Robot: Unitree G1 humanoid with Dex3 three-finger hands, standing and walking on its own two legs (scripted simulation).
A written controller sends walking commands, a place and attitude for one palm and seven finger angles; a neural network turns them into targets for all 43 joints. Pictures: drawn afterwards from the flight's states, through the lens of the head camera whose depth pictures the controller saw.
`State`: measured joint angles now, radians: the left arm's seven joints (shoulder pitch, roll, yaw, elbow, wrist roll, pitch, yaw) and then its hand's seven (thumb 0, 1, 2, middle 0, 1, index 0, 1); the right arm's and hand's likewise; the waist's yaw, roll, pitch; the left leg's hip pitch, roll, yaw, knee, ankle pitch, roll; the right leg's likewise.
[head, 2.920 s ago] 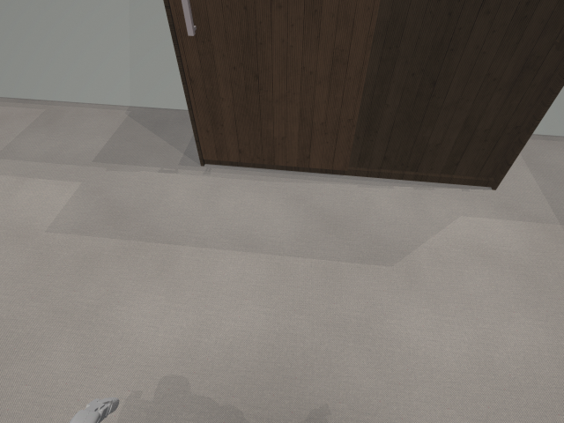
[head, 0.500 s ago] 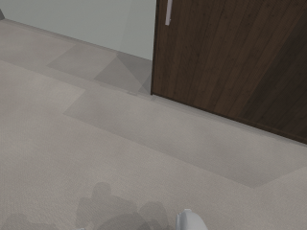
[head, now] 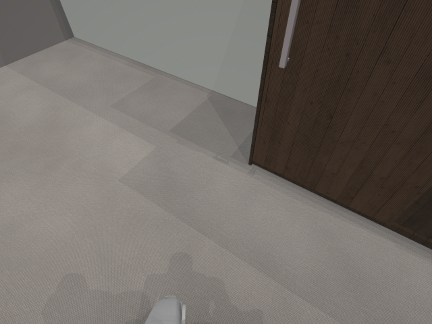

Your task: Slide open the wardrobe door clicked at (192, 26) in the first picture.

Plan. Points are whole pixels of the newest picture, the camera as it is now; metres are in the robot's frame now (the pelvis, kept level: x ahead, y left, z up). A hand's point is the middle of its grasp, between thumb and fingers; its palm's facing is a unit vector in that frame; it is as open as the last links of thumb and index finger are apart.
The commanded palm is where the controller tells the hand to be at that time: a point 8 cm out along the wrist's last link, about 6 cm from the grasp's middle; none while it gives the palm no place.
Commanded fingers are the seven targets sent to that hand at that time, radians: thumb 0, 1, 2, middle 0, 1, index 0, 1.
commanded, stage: walk to a spot facing it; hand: left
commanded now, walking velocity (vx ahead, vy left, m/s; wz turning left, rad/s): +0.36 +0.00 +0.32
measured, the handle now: (292, 28) +1.06 -0.22 +0.08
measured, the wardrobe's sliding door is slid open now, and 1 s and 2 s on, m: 0.00 0.00 0.00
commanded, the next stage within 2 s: turn to face it in 0.48 s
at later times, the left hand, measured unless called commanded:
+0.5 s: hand (117, 281) +0.24 +0.25 -0.17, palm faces +0.13 -0.98 -0.18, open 7.4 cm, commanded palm none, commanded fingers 0.00 0.90 0.90 -0.20 -0.30 -0.20 -0.30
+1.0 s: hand (155, 213) +0.42 +0.20 -0.17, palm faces -0.09 -0.96 -0.25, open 7.3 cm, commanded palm none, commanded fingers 0.00 0.90 0.90 -0.20 -0.30 -0.20 -0.30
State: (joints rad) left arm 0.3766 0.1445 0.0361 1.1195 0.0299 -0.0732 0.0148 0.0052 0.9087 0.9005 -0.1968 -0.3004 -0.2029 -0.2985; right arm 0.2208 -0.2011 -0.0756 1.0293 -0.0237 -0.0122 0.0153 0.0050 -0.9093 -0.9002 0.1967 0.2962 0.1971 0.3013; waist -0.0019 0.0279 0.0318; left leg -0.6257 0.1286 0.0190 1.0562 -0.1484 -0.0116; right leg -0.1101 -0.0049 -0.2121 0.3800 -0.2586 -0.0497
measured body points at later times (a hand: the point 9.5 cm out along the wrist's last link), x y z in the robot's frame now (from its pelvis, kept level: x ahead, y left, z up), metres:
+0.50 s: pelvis +0.21 +0.07 +0.00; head +0.21 +0.08 +0.45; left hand +0.23 +0.30 -0.16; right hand +0.28 -0.17 -0.14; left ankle +0.19 +0.14 -0.74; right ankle +0.28 -0.08 -0.66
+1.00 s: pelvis +0.34 +0.02 -0.01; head +0.37 -0.01 +0.44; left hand +0.43 +0.25 -0.15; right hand +0.36 -0.23 -0.17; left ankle +0.37 +0.19 -0.67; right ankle +0.41 -0.06 -0.74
